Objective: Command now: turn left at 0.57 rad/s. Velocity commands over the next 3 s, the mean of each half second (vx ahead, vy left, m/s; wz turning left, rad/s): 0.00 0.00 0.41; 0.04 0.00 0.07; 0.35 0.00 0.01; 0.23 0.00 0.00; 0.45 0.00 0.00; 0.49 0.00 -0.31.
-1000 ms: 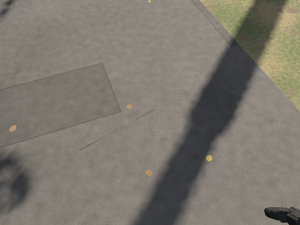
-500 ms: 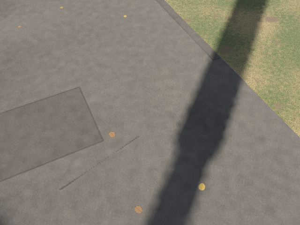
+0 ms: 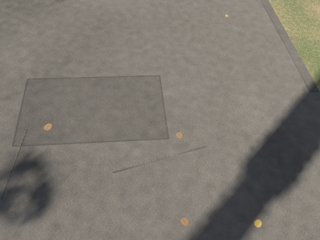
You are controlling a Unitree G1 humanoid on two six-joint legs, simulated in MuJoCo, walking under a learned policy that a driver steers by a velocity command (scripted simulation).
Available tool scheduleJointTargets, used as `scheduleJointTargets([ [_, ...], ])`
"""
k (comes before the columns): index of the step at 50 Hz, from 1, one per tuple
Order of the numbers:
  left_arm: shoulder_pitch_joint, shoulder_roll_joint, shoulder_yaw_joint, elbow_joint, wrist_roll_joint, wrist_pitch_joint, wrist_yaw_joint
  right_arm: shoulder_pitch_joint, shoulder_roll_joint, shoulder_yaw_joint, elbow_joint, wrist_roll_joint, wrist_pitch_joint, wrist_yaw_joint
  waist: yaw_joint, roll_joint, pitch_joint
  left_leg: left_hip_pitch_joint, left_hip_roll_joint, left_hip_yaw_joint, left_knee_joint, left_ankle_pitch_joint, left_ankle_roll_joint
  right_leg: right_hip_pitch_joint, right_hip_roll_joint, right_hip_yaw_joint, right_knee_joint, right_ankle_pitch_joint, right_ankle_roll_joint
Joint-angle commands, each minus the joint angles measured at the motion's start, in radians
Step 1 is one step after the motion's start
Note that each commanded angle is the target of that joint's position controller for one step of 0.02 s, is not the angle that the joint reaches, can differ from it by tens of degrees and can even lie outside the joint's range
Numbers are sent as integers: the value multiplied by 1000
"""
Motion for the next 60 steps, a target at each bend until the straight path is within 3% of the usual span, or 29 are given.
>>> scheduleJointTargets([
  [1, 5, 79, 24, -67, -4, -16, 3, -28, -163, -42, -71, 2, -9, -21, 10, 161, -156, 189, 233, -270, -144, 405, 178, -85, 4, 49, 1, 82, 15],
  [9, -46, 62, 13, -83, -10, -32, -14, -26, -194, -56, -78, 3, 7, -29, -21, 188, -124, 118, 203, -394, -142, 165, 177, 39, 43, 74, -334, 102, 22],
  [13, -14, 64, 12, -77, -16, -47, -32, -43, -175, -46, -78, 3, 16, -21, -22, 197, -147, 124, 205, -434, -94, 249, 166, 140, 40, 55, -457, 105, 0],
  [15, 28, 48, 8, -66, -13, -56, -43, -65, -156, -35, -76, 11, 21, -23, 14, 186, -149, 99, 171, -425, -54, 262, 130, 253, 39, 32, -649, 237, -27],
  [16, 37, 58, 9, -65, -3, -59, -44, -43, -135, -28, -69, 12, 20, -25, 18, 158, -146, 60, 138, -406, -32, 185, 86, 332, 1, 57, -739, 357, -50],
  [17, 39, 114, 15, -80, 18, -58, -39, 2, -93, -14, -66, -6, 15, -25, -11, 15, -167, -9, 63, -315, 91, -3, 24, 415, -159, 206, -774, 492, -105],
  [18, 0, 156, 17, -79, 39, -52, -38, 32, -95, -17, -70, -1, 7, -25, -62, -171, -114, -114, -73, -159, 190, -275, -33, 374, -285, 361, -790, 631, -252],
  [19, -9, 106, 5, -86, 37, -56, -38, 9, -153, -32, -68, -15, 1, -30, -22, -180, -118, -109, -36, -132, 353, -397, -85, 314, -356, 436, -816, 589, -352],
  [20, -22, 90, -2, -86, 26, -59, -36, -3, -192, -50, -58, -5, 2, -31, -13, -138, -97, -130, -25, -132, 467, -378, -107, 313, -324, 399, -816, 542, -349],
  [22, -46, 83, -7, -78, -1, -60, -30, 10, -156, -50, -28, -3, 17, -37, -18, -100, -77, -168, -12, -138, 540, -311, -141, 337, -251, 305, -792, 491, -290],
  [25, -48, 58, -19, -59, -3, -48, -32, 12, -66, -20, -14, 0, 21, -29, -16, -113, -86, -100, 20, -60, 375, -259, -164, 354, -174, 188, -758, 582, -258],
  [27, -14, 67, -17, -46, -1, -34, -32, -24, -38, -6, -17, 2, 13, -25, 20, -144, -110, -27, 33, -11, 204, -234, -163, 379, -160, 171, -731, 630, -259],
  [30, 16, 71, -23, -23, -16, -24, -35, 26, -60, -12, 22, 3, 9, -20, -2, -127, -118, 131, 22, 23, -141, 50, -128, 365, -147, 171, -699, 615, -227],
  [31, 50, 64, -28, -12, -12, -35, -38, 25, -93, -16, 19, -8, 9, -23, 9, -91, -126, 210, 56, -30, -160, 150, -101, 321, -139, 173, -703, 559, -182],
  [32, 66, 54, -35, -13, 10, -51, -47, 35, -156, -26, 12, -15, 11, -31, 33, 15, -152, 282, 141, -104, -96, 358, -66, 267, -100, 125, -665, 476, -131],
  [33, 80, 22, -41, -9, 14, -60, -51, 22, -156, -29, 38, -16, 13, -27, 63, 144, -159, 202, 136, -100, -52, 229, -14, 301, -29, 42, -686, 325, -80],
  [35, -4, 45, -39, -2, 14, -58, -47, 6, -75, -8, 38, -24, 4, -16, 16, 98, -105, 111, 116, -107, -93, 61, -9, 329, -15, 19, -653, 290, -39],
  [43, 32, 35, -38, 64, 3, -33, -23, 35, -66, 7, 90, -18, -27, -25, 18, 87, -30, 54, 91, -96, -101, 41, -33, 323, -18, 25, -654, 326, -34],
  [45, 45, 28, -38, 88, -3, -30, -19, 66, -83, 1, 110, -12, -23, -30, 4, 105, -36, 62, 85, -112, -135, -228, -6, 291, 28, -29, -602, 146, -34],
  [47, 13, 25, -37, 76, -16, -42, -17, 108, -136, -14, 116, -4, -20, -32, -29, 189, 30, 49, 184, -272, -240, -559, 76, 145, 64, -83, -458, 4, -43],
  [49, -18, 23, -35, 53, -33, -71, -25, 127, -154, -19, 123, 3, -34, -34, -40, 238, 102, 18, 301, -444, -320, -613, 159, 56, 16, -38, -344, -4, -80],
  [51, 3, 27, -32, 57, -43, -100, -43, 103, -132, -16, 120, 12, -49, -33, -19, 238, 101, 69, 321, -436, -309, -503, 167, 28, -21, -13, -374, -51, -125],
  [53, 117, 22, -28, 114, -40, -118, -59, 19, -122, -13, 100, 29, -47, -28, 54, 190, 48, -18, 243, -293, -255, -363, 114, 290, 6, -62, -599, 134, -149],
  [54, 203, 33, -18, 162, -30, -119, -61, 3, -99, -8, 93, 21, -47, -26, 86, 155, 7, -78, 184, -215, -173, -283, 83, 445, 34, -66, -634, 230, -133],
  [55, 307, 70, -7, 193, -23, -120, -59, -15, -42, 9, 80, 8, -53, -23, 119, 37, -34, -162, 107, -108, 36, -197, 33, 570, -64, 87, -707, 170, -149],
  [56, 392, 192, 19, 197, -22, -124, -63, -27, -1, 19, 34, 5, -68, -27, 131, -239, -60, -349, -20, 26, 351, -254, -40, 673, -283, 506, -885, -15, -268],
  [57, 363, 167, 5, 188, -8, -132, -70, -21, -67, 0, 26, 28, -84, -31, 110, -207, -22, -447, -2, -49, 543, -371, -39, 623, -380, 709, -958, -136, -359],
  [58, 286, 111, -12, 166, -13, -139, -66, 3, -89, -8, 40, 42, -96, -23, 71, -121, 53, -510, 61, -81, 617, -282, -17, 595, -362, 625, -955, -161, -347],
  [60, 234, 82, -24, 148, -13, -137, -63, 3, -81, -10, 63, 27, -114, -10, 53, -58, 64, -535, 118, -45, 597, -108, 5, 603, -278, 432, -960, -2, -280],
])
Next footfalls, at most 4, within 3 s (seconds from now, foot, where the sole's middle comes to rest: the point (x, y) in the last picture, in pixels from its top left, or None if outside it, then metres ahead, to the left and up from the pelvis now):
0.34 right None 0.08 -0.14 -0.78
0.62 left None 0.00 0.12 -0.78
1.54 left None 0.39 0.17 -0.78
1.98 right None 0.41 -0.05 -0.78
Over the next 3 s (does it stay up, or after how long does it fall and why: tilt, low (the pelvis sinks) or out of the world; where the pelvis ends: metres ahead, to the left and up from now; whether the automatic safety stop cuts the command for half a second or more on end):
stays up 0.85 0.16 -0.03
